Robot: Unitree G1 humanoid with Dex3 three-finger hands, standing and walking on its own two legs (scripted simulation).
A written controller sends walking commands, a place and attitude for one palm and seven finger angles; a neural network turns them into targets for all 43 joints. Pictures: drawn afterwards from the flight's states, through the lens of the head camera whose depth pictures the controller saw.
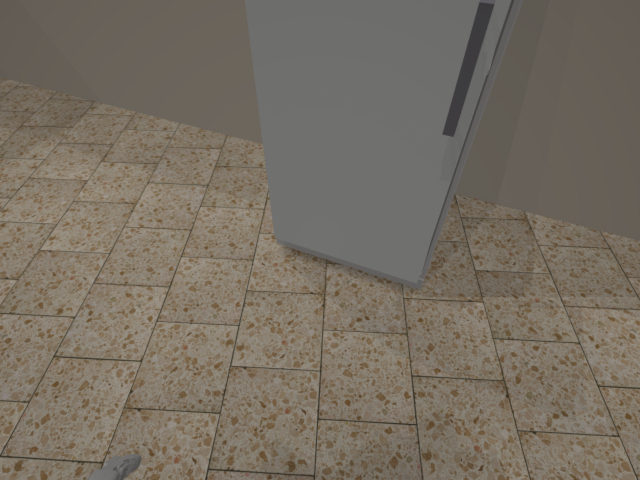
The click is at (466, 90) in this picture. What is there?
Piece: fridge door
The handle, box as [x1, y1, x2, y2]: [442, 0, 495, 136]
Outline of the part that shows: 495,0 480,0 442,134 453,136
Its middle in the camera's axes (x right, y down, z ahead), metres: +0.30 -0.35 +0.80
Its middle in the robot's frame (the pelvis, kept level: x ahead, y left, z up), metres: +0.86 -0.26 +0.11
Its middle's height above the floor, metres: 0.88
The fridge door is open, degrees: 0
